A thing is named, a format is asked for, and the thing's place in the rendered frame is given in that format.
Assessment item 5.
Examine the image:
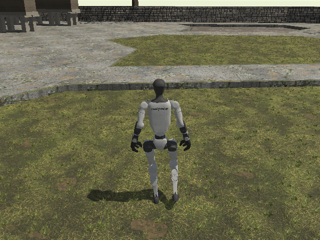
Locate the robot left upper arm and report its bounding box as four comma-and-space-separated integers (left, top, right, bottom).
136, 101, 149, 129

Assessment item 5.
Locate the robot left thigh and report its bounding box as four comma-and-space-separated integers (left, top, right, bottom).
143, 139, 158, 174

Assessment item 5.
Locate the robot left hand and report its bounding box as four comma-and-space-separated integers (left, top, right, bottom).
130, 141, 142, 153

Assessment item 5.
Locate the robot right hand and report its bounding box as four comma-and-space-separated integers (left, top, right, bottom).
179, 139, 191, 151

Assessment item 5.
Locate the robot right foot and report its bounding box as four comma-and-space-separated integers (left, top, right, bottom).
172, 193, 180, 201

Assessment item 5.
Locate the robot right forearm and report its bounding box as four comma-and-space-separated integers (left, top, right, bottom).
179, 120, 190, 141

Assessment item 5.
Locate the robot left forearm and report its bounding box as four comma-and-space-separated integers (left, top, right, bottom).
131, 121, 142, 143

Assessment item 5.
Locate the robot right upper arm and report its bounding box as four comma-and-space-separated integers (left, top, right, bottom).
170, 100, 184, 128

